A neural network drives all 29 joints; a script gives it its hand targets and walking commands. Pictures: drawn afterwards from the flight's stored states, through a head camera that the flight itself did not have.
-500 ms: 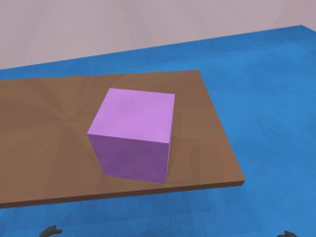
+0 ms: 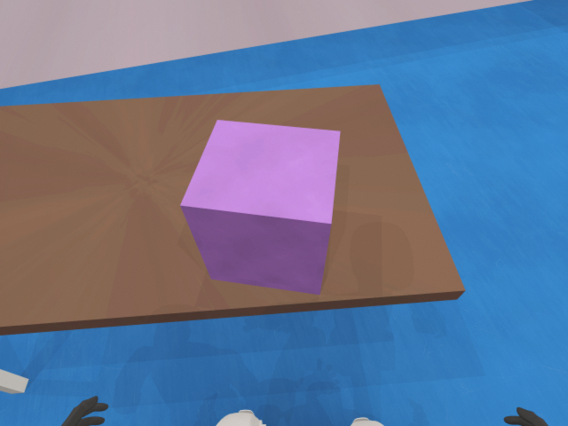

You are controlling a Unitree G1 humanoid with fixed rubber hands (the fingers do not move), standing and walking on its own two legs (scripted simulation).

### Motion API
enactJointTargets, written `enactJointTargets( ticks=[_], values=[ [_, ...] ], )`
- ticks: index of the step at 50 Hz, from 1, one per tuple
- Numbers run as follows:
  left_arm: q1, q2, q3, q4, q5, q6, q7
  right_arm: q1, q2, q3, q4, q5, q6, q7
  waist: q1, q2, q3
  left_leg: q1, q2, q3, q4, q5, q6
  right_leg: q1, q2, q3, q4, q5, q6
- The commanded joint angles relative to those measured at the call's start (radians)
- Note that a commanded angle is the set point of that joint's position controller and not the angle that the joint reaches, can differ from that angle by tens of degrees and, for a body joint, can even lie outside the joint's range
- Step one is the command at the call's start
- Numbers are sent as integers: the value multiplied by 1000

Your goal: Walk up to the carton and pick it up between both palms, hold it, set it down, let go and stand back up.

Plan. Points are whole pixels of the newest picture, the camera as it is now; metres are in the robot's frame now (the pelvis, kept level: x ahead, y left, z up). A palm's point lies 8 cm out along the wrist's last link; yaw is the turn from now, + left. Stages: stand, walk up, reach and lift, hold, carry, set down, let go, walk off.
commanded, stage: walk up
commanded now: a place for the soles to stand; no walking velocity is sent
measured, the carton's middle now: (270, 211) +0.45 +0.05 +0.00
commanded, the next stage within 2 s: none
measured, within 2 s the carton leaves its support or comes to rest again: neither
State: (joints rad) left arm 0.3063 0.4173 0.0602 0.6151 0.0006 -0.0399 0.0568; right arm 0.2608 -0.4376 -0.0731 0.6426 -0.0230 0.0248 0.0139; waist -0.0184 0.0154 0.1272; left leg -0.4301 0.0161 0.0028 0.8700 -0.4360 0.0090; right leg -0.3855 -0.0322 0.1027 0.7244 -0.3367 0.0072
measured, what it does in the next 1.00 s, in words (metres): steps on the spot: right foot, then left foot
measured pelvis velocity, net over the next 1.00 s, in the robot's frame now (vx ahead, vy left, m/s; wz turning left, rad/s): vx -0.04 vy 0.01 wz -0.02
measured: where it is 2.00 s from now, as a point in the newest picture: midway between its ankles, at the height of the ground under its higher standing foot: outside the picture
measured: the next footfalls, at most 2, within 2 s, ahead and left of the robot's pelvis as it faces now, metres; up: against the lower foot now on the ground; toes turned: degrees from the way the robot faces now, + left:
right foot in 0.36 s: -0.03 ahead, -0.11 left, +0.00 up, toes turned +4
left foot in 0.52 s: +0.04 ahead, +0.13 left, +0.00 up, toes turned +1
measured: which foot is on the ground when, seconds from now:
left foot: down 0.00-0.38, up 0.40-0.50, down 0.52-1.00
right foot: down 0.00-0.04, up 0.06-0.34, down 0.36-1.00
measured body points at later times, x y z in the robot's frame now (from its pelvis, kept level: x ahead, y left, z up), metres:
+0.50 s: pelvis -0.06 +0.02 +0.01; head -0.05 +0.02 +0.46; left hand +0.06 +0.34 -0.07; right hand +0.05 -0.31 -0.07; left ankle -0.01 +0.13 -0.71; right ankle -0.07 -0.11 -0.71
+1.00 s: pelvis -0.04 +0.01 +0.01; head -0.02 +0.02 +0.46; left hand +0.09 +0.32 -0.07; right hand +0.08 -0.31 -0.06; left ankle +0.00 +0.13 -0.71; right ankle -0.07 -0.11 -0.71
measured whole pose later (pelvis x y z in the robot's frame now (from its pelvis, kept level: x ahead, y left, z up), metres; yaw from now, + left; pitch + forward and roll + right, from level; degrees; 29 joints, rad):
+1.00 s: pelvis -0.04 +0.01 +0.01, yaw -1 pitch +1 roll +1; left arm 0.30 0.42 0.06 0.63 0.00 -0.03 -0.01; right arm 0.27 -0.43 -0.04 0.67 -0.02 -0.04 0.01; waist -0.02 -0.03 0.02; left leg -0.36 0.00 0.03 0.63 -0.28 0.02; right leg -0.27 0.02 0.09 0.67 -0.40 -0.02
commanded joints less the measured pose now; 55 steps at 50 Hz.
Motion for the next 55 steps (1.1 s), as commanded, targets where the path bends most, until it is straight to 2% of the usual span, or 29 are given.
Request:
enactJointTargets(
  ticks=[1,2,3,4,6,11,14,16,17,18,19,20,21,22,25,26,28,29,30,31,32,37,40,42,44,48,50,53,55],
  values=[
    [-33,200,41,-19,4,19,4,125,-195,-87,-31,-17,-24,-2,-31,-77,-217,289,91,-157,-381,266,93,-60,-33,4,164,328,-88],
    [-17,141,32,-44,-4,19,2,117,-233,-102,-26,-29,-29,-6,-18,109,-213,384,232,-365,-368,490,154,-233,77,-27,276,-92,-56],
    [-34,195,45,-30,5,29,16,103,-285,-103,-43,-18,-32,-5,-43,179,-215,246,331,-455,-429,532,219,-200,93,-26,374,-319,-36],
    [-30,223,47,-12,1,37,20,94,-272,-104,-47,-5,-28,-3,-38,130,-137,129,317,-455,-472,404,186,-170,97,53,427,-314,-29],
    [6,201,60,12,2,44,-3,33,-193,-80,-39,-2,-32,-15,-10,65,-87,117,220,-312,-454,252,131,-145,86,18,417,-201,-37],
    [68,169,51,41,18,22,-29,-9,-191,-60,-45,-17,-39,-9,1,154,-140,122,191,-247,-464,76,188,4,55,-105,88,-163,-27],
    [115,184,60,66,30,23,-36,-19,-243,-77,-37,-18,-28,-4,20,113,-119,30,204,-265,-489,-190,169,140,79,-142,-55,-132,-61],
    [106,170,53,66,40,10,-36,-53,-225,-62,-29,-20,-19,-7,43,112,-67,-99,152,-199,-438,-234,130,237,92,-118,-173,-67,-93],
    [116,183,56,64,45,6,-37,-33,-200,-60,-22,-13,-16,-5,48,45,-62,-150,118,-195,-422,-323,94,232,63,-33,-195,-174,-103],
    [116,223,68,63,55,5,-40,-40,-175,-51,-22,-9,-19,-4,52,-57,-26,-244,65,-156,-327,-281,51,227,-33,177,-275,-377,-142],
    [82,260,69,51,49,2,-40,-59,-139,-41,-32,-1,-26,-6,47,-146,-13,-218,-29,-71,-134,-167,11,107,-190,452,-447,-609,-207],
    [-12,279,70,20,52,-5,-45,-79,-154,-54,-11,-2,-30,-9,48,-169,45,-74,-36,-60,9,-72,0,-117,-263,527,-533,-675,-276],
    [-91,252,59,-2,56,-12,-43,-35,-158,-50,22,-1,-42,-4,12,-118,62,8,-12,-75,36,-25,10,-166,-233,464,-519,-567,-271],
    [-129,217,46,0,47,-17,-46,2,-142,-45,38,9,-56,4,-12,-127,43,55,0,-41,-87,14,11,-109,-157,313,-447,-373,-226],
    [-76,192,30,10,36,-15,-59,45,-138,-44,39,-6,-89,-1,-18,-148,-180,327,-19,-8,-376,161,42,34,-52,106,-188,217,-134],
    [-89,184,33,0,29,-9,-60,74,-153,-46,41,-2,-94,-12,-28,-132,-185,374,19,-59,-397,180,45,-12,-48,97,-141,181,-120],
    [-51,147,26,7,25,3,-63,46,-226,-52,36,-16,-104,-19,-8,35,-159,323,262,-462,-525,-49,167,-107,49,-4,-3,-127,-64],
    [-45,187,34,17,29,7,-62,43,-240,-50,40,-11,-103,-14,-4,14,-129,231,293,-452,-548,-125,175,-61,40,-40,3,-214,-64],
    [-34,174,32,28,27,7,-64,1,-249,-46,36,-21,-100,-14,14,51,-100,171,270,-403,-546,-153,183,-21,35,-52,-33,-190,-67],
    [-19,165,31,40,32,-3,-65,-47,-226,-36,35,-15,-96,-13,36,11,-79,103,224,-314,-507,-119,151,44,36,-56,-117,-129,-75],
    [-12,164,34,44,36,-12,-66,-61,-199,-27,26,-16,-97,-10,47,34,-77,89,174,-269,-464,-2,114,75,32,-28,-151,-54,-81],
    [-60,212,32,31,33,-21,-66,-50,-150,-11,26,2,-97,-2,4,-32,-117,165,28,-99,-337,24,41,15,-72,192,-296,-129,-139],
    [-91,196,30,26,37,-13,-67,-27,-163,-13,32,2,-100,-5,-10,-20,-130,177,74,-162,-383,24,67,28,-16,88,-235,-31,-114],
    [-72,185,29,20,36,-17,-65,-18,-179,-19,30,2,-107,-11,9,-52,-150,172,119,-185,-370,180,77,78,-10,56,-192,102,-100],
    [-61,184,26,17,33,-20,-62,-43,-179,-13,25,2,-110,-11,29,-39,-181,181,105,-134,-320,308,71,118,-20,65,-176,192,-103],
    [-66,206,35,6,22,-22,-58,-9,-162,-3,32,12,-108,-18,9,-77,-216,196,67,-57,-241,465,61,172,-55,75,-141,440,-116],
    [-76,196,35,4,21,-18,-57,-13,-168,-7,16,9,-106,-20,14,-30,-247,232,68,-57,-259,492,65,169,-51,62,-112,433,-111],
    [-73,175,27,5,20,-6,-58,-16,-174,-6,13,9,-106,-24,18,-60,-235,253,123,-137,-276,434,104,112,-27,56,-131,254,-98],
    [-70,183,34,8,20,-4,-58,-27,-169,-4,10,7,-106,-22,19,-23,-203,199,115,-122,-283,392,91,121,-31,71,-166,194,-97]
  ],
)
